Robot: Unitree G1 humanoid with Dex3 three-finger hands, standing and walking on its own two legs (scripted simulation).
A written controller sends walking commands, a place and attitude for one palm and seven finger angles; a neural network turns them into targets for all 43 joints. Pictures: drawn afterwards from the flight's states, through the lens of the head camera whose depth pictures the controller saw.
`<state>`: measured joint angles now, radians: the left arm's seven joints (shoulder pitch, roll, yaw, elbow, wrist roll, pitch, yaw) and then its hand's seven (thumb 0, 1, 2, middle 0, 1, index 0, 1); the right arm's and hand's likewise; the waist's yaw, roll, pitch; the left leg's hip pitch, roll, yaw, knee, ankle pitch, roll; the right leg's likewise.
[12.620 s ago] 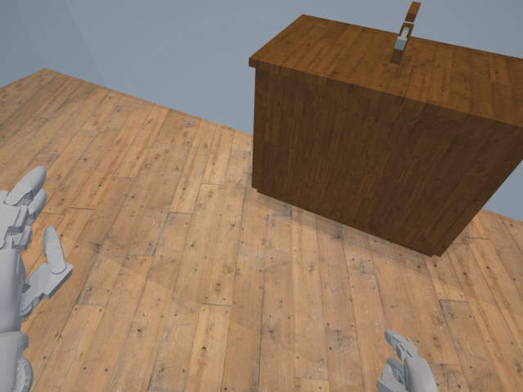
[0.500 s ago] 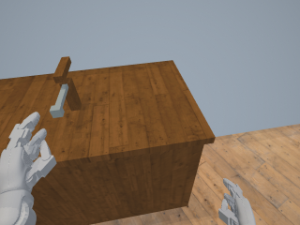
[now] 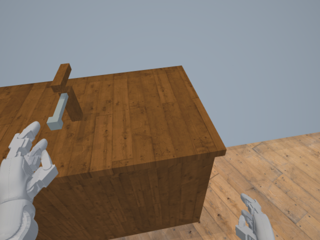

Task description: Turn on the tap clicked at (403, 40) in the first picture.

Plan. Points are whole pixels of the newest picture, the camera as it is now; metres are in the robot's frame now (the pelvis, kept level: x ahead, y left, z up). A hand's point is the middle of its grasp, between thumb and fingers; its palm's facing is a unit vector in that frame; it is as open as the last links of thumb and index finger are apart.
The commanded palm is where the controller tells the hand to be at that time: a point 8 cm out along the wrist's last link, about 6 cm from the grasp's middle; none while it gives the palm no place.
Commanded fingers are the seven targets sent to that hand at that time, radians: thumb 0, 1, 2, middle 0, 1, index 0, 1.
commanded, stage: reach beside the lever's end, fingers flat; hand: left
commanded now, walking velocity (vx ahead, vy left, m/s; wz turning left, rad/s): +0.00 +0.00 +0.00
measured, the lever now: (55, 123) +0.35 +0.34 +0.13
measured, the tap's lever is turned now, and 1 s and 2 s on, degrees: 0 0 0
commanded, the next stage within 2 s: push the lever round in 1.98 s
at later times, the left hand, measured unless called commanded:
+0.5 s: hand (45, 156) +0.23 +0.29 +0.15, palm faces +0.51 -0.85 -0.12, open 7.5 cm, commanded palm +0.18 +0.33 +0.15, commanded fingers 0.00 0.90 0.90 -0.19 -0.26 -0.19 -0.26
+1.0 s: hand (44, 149) +0.25 +0.31 +0.14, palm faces +0.50 -0.86 -0.11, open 7.6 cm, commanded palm +0.21 +0.35 +0.14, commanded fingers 0.00 0.90 0.90 -0.17 -0.20 -0.17 -0.20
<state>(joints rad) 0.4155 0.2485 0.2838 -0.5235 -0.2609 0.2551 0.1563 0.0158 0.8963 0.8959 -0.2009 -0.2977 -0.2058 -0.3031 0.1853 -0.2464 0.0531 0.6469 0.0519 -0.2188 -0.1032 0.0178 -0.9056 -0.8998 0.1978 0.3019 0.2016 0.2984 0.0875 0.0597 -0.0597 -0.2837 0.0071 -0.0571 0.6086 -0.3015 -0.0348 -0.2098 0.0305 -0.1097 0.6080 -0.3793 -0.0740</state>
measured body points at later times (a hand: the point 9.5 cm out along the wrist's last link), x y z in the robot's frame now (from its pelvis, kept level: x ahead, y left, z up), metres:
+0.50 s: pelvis -0.02 +0.00 +0.00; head -0.03 -0.02 +0.45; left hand +0.20 +0.33 +0.15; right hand +0.17 -0.23 -0.08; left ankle +0.02 +0.15 -0.73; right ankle -0.03 -0.06 -0.73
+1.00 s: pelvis -0.01 +0.03 +0.00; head -0.02 +0.01 +0.45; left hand +0.22 +0.35 +0.14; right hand +0.18 -0.20 -0.07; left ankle +0.02 +0.15 -0.73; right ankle -0.03 -0.06 -0.73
